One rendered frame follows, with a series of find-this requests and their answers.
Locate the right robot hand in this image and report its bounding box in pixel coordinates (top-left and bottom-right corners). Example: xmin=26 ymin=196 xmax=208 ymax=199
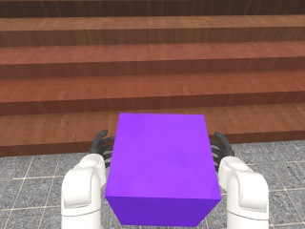
xmin=209 ymin=132 xmax=234 ymax=172

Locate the robot right forearm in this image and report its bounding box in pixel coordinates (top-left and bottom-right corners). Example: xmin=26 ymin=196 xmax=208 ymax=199
xmin=218 ymin=156 xmax=269 ymax=229

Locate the left robot hand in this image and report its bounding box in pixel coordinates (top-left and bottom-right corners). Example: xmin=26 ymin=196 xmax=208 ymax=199
xmin=89 ymin=130 xmax=115 ymax=168

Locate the carton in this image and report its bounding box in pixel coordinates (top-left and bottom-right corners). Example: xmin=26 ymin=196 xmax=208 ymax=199
xmin=104 ymin=113 xmax=222 ymax=227

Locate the robot left forearm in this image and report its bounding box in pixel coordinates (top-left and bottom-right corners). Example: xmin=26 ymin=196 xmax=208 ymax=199
xmin=61 ymin=154 xmax=107 ymax=229

